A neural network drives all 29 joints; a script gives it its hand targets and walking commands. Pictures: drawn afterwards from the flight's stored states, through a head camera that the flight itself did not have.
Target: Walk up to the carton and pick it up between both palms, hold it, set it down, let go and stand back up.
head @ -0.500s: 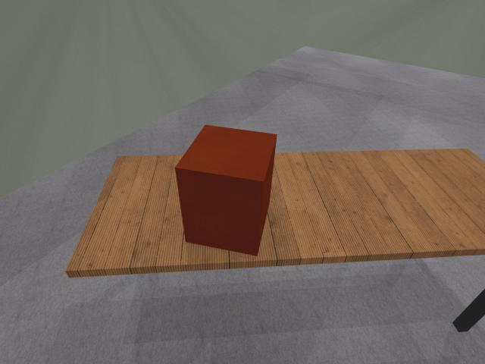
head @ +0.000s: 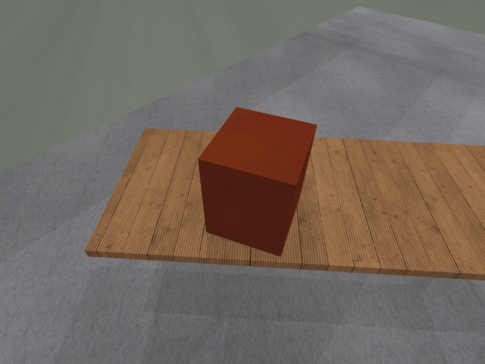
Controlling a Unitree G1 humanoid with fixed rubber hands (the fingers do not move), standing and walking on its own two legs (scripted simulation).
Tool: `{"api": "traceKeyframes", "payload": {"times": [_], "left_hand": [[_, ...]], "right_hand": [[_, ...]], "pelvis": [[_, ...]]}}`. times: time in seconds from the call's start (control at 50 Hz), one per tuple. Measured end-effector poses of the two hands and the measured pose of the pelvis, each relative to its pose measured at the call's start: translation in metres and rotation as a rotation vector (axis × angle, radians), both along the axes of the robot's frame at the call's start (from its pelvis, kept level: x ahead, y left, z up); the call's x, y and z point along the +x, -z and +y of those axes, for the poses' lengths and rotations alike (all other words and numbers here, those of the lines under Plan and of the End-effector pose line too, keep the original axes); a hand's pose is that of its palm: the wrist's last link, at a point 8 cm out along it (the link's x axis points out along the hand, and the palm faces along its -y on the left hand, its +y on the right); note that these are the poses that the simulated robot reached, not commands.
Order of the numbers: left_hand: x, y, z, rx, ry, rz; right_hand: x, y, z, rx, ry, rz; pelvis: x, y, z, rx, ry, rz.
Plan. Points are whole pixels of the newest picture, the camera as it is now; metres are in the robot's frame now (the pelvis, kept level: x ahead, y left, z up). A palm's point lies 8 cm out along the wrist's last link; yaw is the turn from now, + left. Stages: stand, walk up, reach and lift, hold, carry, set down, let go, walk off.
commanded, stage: stand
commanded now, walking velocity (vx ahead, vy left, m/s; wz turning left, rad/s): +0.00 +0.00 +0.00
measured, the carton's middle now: (258, 181) +0.55 -0.01 -0.04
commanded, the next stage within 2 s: none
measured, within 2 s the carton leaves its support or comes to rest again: neither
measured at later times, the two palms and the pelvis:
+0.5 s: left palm out of the picture +0.05 +0.24 -0.12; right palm out of the picture +0.08 -0.24 -0.13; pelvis +0.02 +0.00 +0.00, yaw +1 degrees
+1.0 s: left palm out of the picture -0.03 +0.24 -0.13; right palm out of the picture +0.01 -0.24 -0.13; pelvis -0.01 +0.00 +0.01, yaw +2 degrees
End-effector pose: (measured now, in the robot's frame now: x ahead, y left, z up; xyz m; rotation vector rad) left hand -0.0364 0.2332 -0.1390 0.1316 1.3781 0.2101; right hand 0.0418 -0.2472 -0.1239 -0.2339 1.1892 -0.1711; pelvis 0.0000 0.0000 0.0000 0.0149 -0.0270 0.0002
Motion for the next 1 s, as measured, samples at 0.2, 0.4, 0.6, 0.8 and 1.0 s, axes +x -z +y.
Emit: {"api": "traceKeyframes", "payload": {"times": [0.2,0.4,0.6,0.8,1.0], "left_hand": [[0.056,-0.009,-0.007,0.003,0.020,-0.095],[0.084,-0.018,0.008,0.062,0.037,-0.123],[0.079,-0.015,0.009,0.050,0.040,-0.143],[0.044,-0.012,0.002,0.016,0.034,-0.093],[0.007,-0.013,0.004,0.014,0.015,-0.022]], "right_hand": [[0.053,0.002,0.010,0.042,-0.023,-0.042],[0.049,0.009,0.008,0.043,-0.019,0.018],[0.027,0.006,0.002,0.023,-0.012,0.039],[-0.003,0.004,0.008,0.035,-0.018,0.079],[-0.031,0.006,0.012,0.044,-0.013,0.132]], "pelvis": [[0.024,-0.003,-0.001,-0.011,-0.010,0.020],[0.023,-0.004,-0.002,-0.015,-0.021,0.018],[0.014,-0.005,-0.002,-0.017,-0.027,-0.016],[0.000,-0.008,0.000,-0.018,-0.034,-0.029],[-0.011,-0.010,0.001,-0.020,-0.039,-0.026]]}}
